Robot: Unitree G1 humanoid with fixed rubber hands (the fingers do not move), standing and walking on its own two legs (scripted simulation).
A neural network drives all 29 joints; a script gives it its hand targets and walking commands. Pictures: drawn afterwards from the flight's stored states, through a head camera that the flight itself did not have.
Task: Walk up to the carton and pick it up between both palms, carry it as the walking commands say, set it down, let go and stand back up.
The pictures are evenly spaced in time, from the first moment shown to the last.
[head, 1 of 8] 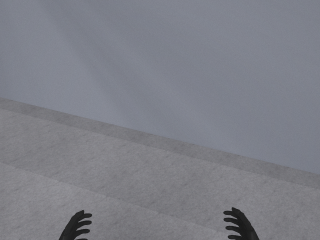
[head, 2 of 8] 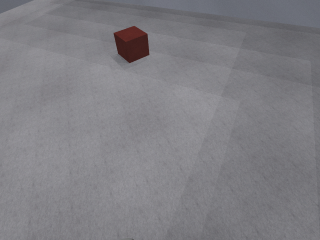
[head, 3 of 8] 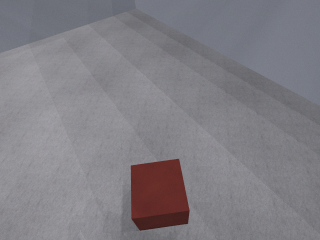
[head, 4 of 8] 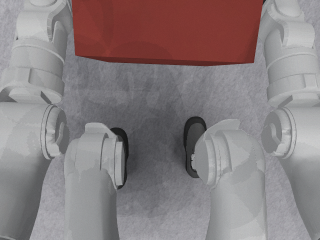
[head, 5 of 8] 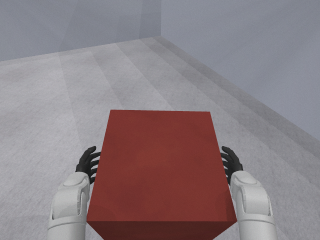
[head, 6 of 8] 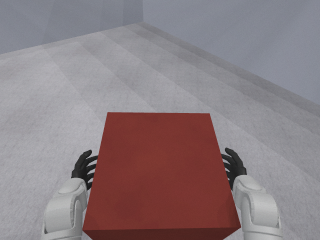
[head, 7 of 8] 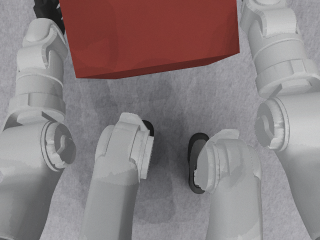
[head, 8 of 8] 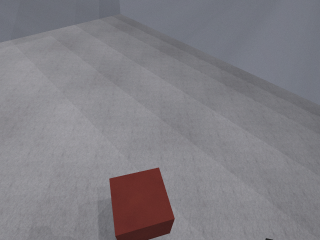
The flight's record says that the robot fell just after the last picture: no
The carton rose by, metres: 0.66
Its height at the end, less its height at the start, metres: +0.00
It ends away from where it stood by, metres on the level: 0.54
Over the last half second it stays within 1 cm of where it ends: yes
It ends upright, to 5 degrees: yes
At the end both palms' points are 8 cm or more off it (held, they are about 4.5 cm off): yes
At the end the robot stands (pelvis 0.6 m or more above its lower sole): yes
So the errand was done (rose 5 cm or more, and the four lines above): yes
